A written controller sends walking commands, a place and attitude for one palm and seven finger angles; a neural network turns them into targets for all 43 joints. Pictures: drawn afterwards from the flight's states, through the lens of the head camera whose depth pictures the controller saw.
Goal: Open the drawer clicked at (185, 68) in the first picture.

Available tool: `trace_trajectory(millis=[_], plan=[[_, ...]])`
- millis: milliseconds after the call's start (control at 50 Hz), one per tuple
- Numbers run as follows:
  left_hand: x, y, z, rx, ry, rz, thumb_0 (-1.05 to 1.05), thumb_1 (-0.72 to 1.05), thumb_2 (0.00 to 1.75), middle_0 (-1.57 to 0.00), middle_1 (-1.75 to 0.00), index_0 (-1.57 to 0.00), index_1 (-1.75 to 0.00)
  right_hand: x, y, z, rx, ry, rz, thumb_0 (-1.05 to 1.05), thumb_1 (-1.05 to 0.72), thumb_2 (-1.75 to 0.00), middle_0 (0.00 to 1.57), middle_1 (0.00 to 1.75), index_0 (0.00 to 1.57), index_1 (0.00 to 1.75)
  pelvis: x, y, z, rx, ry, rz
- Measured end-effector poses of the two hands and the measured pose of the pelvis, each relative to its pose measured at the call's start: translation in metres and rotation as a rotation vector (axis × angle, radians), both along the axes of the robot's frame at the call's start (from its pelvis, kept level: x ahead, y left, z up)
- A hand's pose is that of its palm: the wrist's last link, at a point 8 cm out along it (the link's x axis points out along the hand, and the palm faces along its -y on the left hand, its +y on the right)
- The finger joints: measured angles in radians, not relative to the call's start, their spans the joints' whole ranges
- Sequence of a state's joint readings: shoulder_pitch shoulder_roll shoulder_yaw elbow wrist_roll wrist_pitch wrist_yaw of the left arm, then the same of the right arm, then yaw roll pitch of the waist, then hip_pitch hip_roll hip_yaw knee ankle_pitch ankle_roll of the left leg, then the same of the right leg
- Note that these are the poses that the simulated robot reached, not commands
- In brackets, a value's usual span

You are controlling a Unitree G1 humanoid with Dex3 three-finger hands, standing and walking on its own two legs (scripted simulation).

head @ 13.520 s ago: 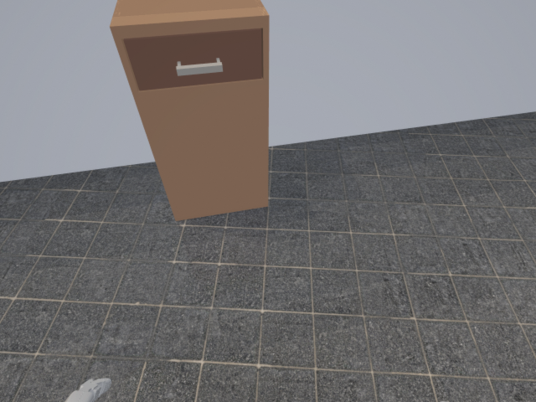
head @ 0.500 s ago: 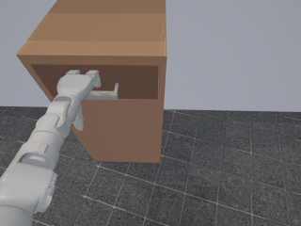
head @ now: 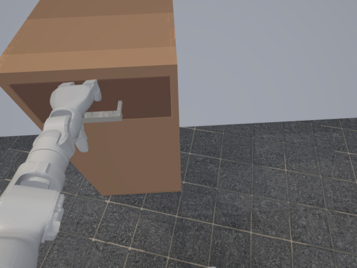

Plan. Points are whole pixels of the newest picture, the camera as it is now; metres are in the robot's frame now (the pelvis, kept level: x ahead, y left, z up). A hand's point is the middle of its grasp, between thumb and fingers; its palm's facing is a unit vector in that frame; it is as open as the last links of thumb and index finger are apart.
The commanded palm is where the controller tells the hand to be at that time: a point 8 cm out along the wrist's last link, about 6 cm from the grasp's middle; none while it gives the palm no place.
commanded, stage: move the hooked fingers above the handle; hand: left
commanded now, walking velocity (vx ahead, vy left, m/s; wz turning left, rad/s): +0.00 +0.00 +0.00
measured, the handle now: (97, 111) +0.53 +0.21 +0.01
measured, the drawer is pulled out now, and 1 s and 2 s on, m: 0.00 0.00 0.00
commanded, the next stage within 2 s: none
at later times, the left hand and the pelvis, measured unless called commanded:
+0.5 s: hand (79, 106) +0.48 +0.22 +0.08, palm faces -0.05 +0.00 -1.00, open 13.8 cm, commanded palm +0.46 +0.22 +0.12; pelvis +0.00 +0.01 +0.00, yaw +2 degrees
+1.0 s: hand (88, 107) +0.49 +0.21 +0.07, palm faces +0.02 -0.01 -1.00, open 13.3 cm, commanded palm +0.45 +0.24 +0.12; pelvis +0.00 +0.01 -0.01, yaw +0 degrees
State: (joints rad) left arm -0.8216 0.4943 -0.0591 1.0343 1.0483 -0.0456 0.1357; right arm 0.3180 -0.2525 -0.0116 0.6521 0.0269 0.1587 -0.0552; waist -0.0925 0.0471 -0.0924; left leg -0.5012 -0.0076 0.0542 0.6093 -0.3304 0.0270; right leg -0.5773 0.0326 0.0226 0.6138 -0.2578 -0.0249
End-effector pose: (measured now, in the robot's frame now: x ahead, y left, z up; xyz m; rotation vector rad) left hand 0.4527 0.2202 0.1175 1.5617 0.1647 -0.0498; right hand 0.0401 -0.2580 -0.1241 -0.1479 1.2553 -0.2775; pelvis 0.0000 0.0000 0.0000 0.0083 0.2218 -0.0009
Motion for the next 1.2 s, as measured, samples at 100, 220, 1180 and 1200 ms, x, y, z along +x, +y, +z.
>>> trace_trajectory(millis=[100, 220, 1180, 1200], plan=[[-0.015, 0.006, -0.018, -0.011, 0.003, -0.104, 0.0, -0.49, 0.3, -0.33, -1.21, -0.32, -1.21, -0.003, -0.011, 0.003, -0.048, 0.025, 0.03, 0.0, -0.9, -0.9, 0.21, 0.3, 0.21, 0.3, -0.002, 0.001, -0.002, -0.005, 0.009, 0.02], [-0.011, 0.003, -0.003, -0.021, -0.169, -0.166, 0.0, -0.49, 0.3, -0.33, -1.2, -0.32, -1.2, -0.001, -0.018, 0.0, -0.075, 0.06, 0.065, 0.0, -0.9, -0.9, 0.2, 0.3, 0.21, 0.3, -0.002, 0.004, -0.007, -0.013, 0.038, 0.047], [-0.009, 0.022, 0.002, 0.011, -0.029, 0.011, 0.0, -0.49, 0.3, -0.33, -1.21, -0.34, -1.22, 0.007, 0.002, 0.003, -0.016, -0.027, 0.014, 0.0, -0.9, -0.9, 0.21, 0.3, 0.21, 0.3, -0.002, 0.005, -0.001, -0.006, -0.001, 0.006], [-0.013, 0.024, 0.0, 0.017, -0.021, -0.004, 0.0, -0.49, 0.3, -0.33, -1.21, -0.33, -1.22, 0.008, 0.0, 0.003, -0.024, -0.025, 0.025, 0.0, -0.9, -0.9, 0.21, 0.3, 0.21, 0.3, -0.002, 0.005, -0.001, -0.007, -0.002, 0.012]])
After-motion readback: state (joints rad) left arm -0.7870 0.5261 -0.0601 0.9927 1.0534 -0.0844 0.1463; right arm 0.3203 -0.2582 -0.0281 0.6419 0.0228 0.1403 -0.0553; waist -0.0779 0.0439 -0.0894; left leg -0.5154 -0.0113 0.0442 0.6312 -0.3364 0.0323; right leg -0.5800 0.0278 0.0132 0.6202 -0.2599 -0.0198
